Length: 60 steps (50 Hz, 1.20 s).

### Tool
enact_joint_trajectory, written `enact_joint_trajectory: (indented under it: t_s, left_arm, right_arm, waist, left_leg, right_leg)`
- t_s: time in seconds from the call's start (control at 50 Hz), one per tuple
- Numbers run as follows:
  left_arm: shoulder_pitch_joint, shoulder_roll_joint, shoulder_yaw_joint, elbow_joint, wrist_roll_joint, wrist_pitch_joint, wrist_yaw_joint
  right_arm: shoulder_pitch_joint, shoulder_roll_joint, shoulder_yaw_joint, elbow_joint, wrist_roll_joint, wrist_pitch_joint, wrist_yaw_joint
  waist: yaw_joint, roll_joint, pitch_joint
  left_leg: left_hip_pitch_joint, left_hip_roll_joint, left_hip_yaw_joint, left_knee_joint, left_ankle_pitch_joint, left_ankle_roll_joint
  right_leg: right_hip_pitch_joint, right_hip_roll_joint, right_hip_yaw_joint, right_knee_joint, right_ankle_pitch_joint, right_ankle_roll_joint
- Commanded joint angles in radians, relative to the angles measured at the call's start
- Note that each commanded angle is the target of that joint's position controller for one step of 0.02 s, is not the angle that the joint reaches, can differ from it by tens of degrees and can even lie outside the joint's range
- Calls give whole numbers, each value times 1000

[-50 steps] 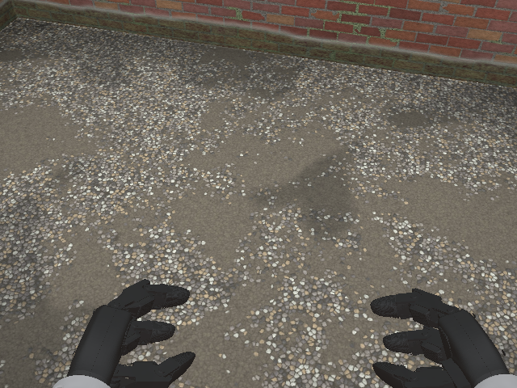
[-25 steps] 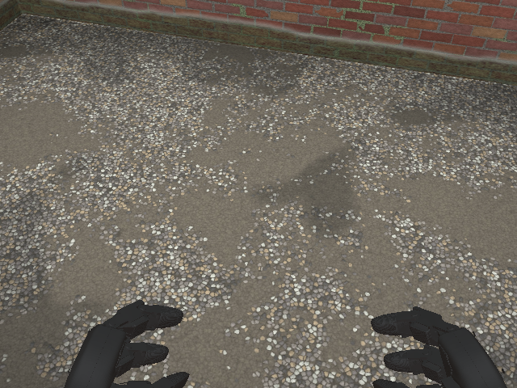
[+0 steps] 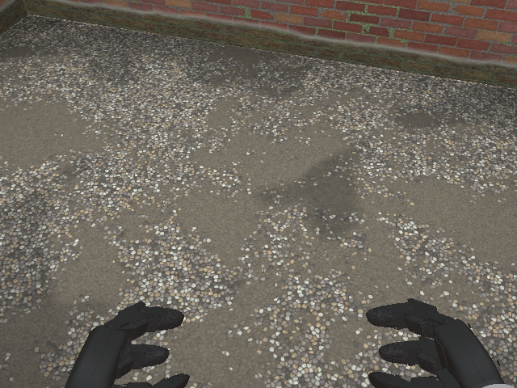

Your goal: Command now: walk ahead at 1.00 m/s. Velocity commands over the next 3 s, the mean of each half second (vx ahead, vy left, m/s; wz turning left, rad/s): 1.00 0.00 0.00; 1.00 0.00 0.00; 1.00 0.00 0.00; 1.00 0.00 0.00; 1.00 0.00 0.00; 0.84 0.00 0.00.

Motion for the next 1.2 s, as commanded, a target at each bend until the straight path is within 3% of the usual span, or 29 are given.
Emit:
enact_joint_trajectory:
  t_s: [0.02,0.4,0.44,1.2]
  left_arm:
    - [-123,84,34,-111,0,-20,3]
    - [-118,83,31,-115,2,-19,3]
    - [-119,76,27,-118,6,-16,4]
    - [-119,74,19,-135,5,-13,4]
  right_arm:
    - [-143,-81,-35,-112,0,-21,-2]
    - [-164,-79,-31,-114,-5,-23,3]
    - [-167,-85,-31,-114,3,-24,4]
    - [-204,-82,-20,-117,-6,-29,19]
  waist:
    - [0,7,-133]
    - [3,11,-137]
    - [3,15,-150]
    - [7,15,-145]
  left_leg:
    - [-158,111,-19,-54,242,46]
    - [-149,114,-26,-66,251,52]
    - [-154,119,-28,-68,261,49]
    - [-164,122,-45,-89,201,61]
  right_leg:
    - [235,-162,160,-74,39,15]
    - [238,-164,163,-68,64,22]
    - [253,-168,171,-67,90,15]
    - [227,-169,190,-66,49,33]
Next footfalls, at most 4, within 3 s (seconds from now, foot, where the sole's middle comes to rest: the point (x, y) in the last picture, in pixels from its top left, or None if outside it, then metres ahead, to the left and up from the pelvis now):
none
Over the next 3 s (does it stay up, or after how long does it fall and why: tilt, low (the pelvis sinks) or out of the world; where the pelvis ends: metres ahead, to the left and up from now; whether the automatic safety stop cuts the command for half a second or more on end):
stays up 0.01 0.03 0.01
